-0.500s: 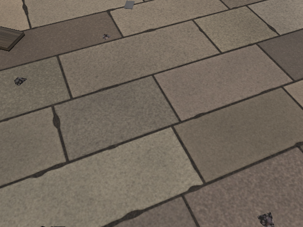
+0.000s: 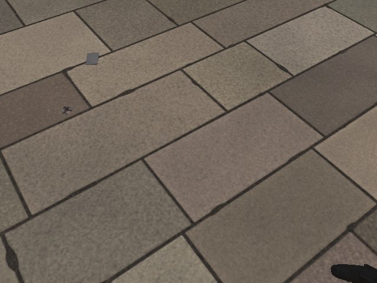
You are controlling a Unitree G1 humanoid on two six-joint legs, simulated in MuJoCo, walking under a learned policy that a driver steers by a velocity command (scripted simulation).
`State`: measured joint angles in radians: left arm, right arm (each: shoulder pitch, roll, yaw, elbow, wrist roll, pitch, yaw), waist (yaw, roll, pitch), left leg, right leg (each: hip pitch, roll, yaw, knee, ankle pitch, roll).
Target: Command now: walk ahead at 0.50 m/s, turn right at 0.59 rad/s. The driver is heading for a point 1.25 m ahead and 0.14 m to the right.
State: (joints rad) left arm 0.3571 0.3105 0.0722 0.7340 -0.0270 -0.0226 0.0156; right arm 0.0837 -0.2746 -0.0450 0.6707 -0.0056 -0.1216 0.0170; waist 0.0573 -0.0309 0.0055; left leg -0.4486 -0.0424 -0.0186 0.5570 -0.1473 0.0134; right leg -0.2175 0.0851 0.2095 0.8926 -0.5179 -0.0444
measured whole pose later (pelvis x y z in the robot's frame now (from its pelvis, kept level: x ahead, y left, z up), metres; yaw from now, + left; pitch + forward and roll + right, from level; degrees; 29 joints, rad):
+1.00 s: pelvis +0.54 -0.13 +0.00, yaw -19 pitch +2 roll -2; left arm 0.35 0.31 0.06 0.79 0.00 -0.04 0.01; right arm 0.10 -0.28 -0.03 0.72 0.01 -0.08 0.06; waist 0.05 0.03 0.01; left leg -0.52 0.01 0.02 0.53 -0.03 0.07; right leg 0.09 0.05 -0.02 0.34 -0.45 -0.04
